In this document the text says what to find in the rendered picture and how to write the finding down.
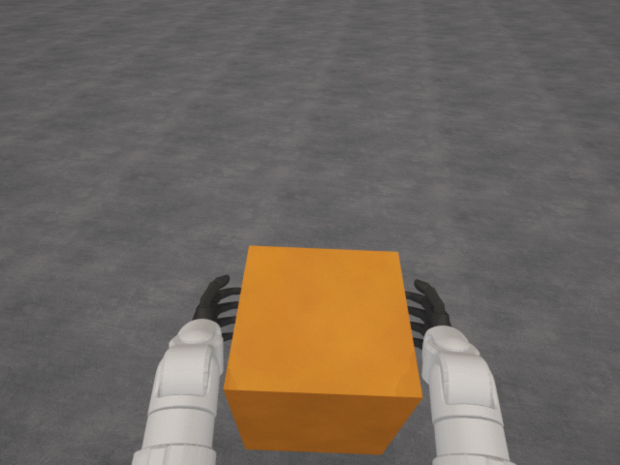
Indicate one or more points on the robot left forearm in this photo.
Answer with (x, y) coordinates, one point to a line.
(183, 404)

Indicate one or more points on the left robot hand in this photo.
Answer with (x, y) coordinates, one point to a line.
(209, 307)

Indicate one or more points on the right robot hand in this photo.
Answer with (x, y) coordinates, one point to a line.
(435, 314)

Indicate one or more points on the carton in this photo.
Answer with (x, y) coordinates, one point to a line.
(322, 356)

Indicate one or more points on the robot right forearm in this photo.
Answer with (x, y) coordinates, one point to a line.
(464, 402)

